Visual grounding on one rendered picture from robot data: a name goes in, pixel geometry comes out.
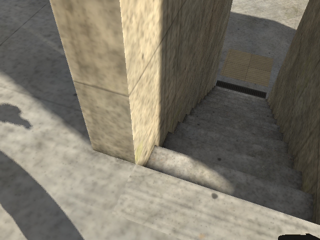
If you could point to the stairs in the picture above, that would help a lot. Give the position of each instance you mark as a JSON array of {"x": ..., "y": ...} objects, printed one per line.
[{"x": 230, "y": 143}]

